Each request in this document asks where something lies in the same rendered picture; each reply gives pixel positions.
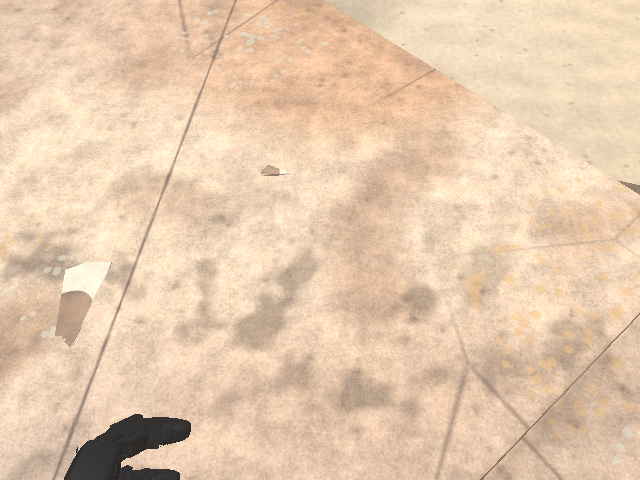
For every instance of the robot left hand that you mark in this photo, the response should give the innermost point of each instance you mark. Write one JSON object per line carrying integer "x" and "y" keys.
{"x": 100, "y": 459}

